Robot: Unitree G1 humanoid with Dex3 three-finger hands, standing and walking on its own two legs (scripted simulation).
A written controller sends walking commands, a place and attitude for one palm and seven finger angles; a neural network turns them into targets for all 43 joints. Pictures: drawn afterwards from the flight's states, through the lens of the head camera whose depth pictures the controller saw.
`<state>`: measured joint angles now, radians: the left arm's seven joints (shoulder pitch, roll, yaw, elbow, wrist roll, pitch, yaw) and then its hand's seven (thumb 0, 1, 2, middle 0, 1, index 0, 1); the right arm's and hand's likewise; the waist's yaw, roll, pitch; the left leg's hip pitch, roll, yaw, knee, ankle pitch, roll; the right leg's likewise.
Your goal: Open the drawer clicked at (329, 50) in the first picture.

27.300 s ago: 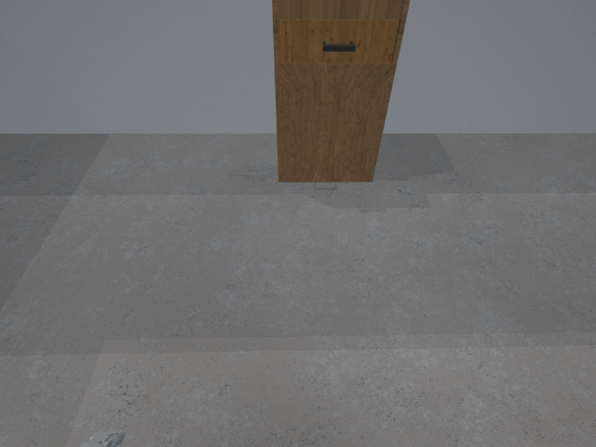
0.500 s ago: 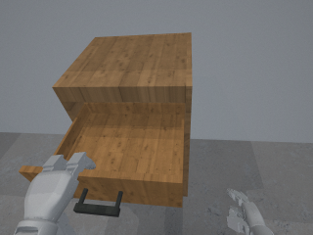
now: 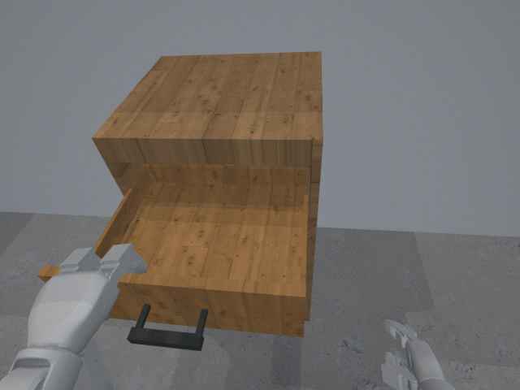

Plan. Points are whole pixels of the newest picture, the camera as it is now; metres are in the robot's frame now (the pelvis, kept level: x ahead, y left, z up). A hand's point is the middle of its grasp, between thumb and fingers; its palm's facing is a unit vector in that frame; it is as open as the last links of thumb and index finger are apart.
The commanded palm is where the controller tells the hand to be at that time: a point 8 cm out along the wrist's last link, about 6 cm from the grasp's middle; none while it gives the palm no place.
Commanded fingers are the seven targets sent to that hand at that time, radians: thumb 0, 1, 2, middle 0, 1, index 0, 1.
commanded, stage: draw the hand back to the body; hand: left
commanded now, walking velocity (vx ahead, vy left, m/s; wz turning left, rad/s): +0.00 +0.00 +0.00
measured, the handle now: (170, 326) +0.22 +0.21 -0.05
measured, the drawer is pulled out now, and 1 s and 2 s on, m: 0.30 0.30 0.30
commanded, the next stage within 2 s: step back with the hand held close in 1.16 s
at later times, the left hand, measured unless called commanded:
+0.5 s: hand (103, 277) +0.19 +0.22 +0.16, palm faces +0.36 -0.86 -0.37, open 12.6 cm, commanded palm +0.14 +0.26 +0.17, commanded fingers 0.00 0.13 0.57 -0.25 -0.80 -0.25 -0.80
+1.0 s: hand (90, 290) +0.17 +0.22 +0.17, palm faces +0.43 -0.81 -0.41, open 8.3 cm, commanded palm +0.12 +0.26 +0.18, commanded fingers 0.00 0.90 0.90 -0.20 -0.30 -0.20 -0.30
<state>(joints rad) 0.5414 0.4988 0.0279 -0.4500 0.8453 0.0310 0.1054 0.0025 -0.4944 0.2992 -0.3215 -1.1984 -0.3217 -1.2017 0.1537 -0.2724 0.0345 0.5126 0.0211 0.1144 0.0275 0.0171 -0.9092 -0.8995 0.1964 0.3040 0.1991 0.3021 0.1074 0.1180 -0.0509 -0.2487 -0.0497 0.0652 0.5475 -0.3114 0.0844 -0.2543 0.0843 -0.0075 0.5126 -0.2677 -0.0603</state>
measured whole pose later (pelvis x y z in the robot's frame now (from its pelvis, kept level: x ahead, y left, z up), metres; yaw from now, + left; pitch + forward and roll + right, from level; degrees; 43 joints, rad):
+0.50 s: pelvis +0.02 +0.00 +0.01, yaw +3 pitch -3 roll -1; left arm 0.55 0.33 0.20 -0.52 -0.05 -0.11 0.12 0.00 -0.19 0.43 -0.29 -1.00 -0.29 -1.00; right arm 0.21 -0.21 0.05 0.60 0.02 -0.13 -0.05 0.02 -0.91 -0.90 0.20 0.30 0.20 0.30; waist 0.05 0.06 0.01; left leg -0.11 -0.06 0.02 0.46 -0.30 0.07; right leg -0.10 0.07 -0.05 0.42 -0.26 -0.06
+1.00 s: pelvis +0.01 -0.02 +0.01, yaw +3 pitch -3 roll +0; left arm 0.56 0.33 0.28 -0.46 -0.09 -0.12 0.11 0.01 0.66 0.80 -0.23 -0.45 -0.23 -0.45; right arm 0.16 -0.23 0.02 0.63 0.03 -0.10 -0.06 0.02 -0.91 -0.90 0.20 0.30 0.20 0.30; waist 0.06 0.09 0.01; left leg -0.11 -0.05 0.01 0.43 -0.26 0.05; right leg -0.09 0.09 -0.05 0.38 -0.23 -0.09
